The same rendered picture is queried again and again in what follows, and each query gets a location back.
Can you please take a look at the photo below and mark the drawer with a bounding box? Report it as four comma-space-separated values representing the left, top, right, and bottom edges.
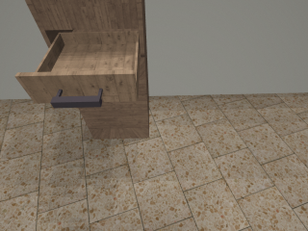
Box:
14, 31, 141, 104

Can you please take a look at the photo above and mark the cabinet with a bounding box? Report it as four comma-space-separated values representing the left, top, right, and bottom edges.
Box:
25, 0, 149, 140

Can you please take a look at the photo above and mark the handle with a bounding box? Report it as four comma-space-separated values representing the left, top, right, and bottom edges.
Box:
50, 89, 103, 109

